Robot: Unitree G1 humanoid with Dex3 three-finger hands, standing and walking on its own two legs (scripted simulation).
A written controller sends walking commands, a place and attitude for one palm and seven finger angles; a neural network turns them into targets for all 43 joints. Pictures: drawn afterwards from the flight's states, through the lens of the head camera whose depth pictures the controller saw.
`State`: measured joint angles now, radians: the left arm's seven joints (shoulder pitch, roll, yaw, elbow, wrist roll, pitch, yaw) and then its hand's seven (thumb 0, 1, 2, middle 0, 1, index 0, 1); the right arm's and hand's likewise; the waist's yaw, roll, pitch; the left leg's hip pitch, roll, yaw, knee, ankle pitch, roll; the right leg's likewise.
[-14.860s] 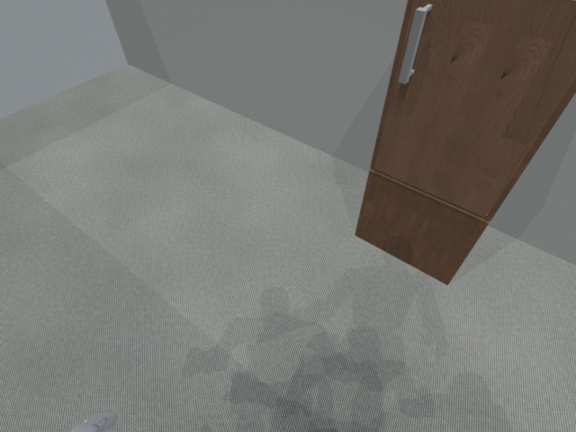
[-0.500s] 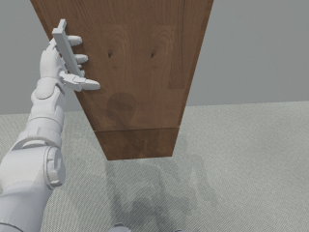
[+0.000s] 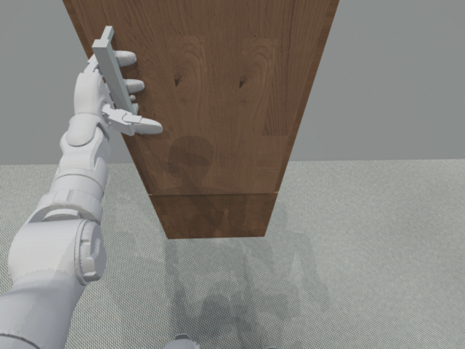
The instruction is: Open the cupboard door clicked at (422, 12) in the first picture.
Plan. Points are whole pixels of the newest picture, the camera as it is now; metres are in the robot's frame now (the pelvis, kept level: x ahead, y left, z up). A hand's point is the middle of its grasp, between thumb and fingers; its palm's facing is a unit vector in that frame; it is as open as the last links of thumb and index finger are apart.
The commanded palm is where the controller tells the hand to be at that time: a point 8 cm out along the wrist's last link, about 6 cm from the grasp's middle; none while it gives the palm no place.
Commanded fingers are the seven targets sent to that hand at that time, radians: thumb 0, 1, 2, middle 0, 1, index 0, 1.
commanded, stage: close the thumb around the handle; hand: left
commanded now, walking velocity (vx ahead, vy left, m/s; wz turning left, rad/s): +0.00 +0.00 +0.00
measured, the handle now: (121, 83) +0.55 +0.17 +0.14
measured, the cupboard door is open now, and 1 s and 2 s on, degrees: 0 0 16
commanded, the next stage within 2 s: pull the door open along its arc in 0.78 s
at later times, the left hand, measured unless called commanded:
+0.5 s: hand (132, 98) +0.50 +0.15 +0.14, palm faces +0.01 -1.00 +0.00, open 9.1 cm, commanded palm +0.48 +0.19 +0.14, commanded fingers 0.00 0.73 0.83 -0.39 -1.33 -0.39 -1.33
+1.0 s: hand (132, 98) +0.50 +0.15 +0.14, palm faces +0.00 -1.00 +0.00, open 5.3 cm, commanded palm +0.46 +0.20 +0.14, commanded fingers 0.00 0.90 0.90 -0.40 -1.35 -0.40 -1.35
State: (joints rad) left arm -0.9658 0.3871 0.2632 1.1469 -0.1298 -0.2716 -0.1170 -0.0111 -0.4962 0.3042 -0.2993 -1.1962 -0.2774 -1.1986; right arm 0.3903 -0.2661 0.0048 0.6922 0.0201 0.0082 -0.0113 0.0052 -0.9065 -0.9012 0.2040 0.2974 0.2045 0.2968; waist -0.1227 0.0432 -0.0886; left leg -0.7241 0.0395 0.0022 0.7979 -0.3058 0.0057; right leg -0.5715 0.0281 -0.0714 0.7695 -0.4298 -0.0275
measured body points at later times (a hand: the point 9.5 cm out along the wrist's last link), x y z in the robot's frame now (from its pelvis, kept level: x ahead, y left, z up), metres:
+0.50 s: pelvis +0.00 +0.00 +0.00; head +0.07 +0.01 +0.44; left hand +0.50 +0.20 +0.14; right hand +0.00 -0.26 -0.12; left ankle +0.04 +0.12 -0.70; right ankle -0.04 -0.10 -0.70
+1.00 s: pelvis +0.00 +0.00 +0.00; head +0.07 +0.01 +0.44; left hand +0.50 +0.20 +0.14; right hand +0.00 -0.26 -0.12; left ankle +0.04 +0.12 -0.70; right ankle -0.04 -0.10 -0.70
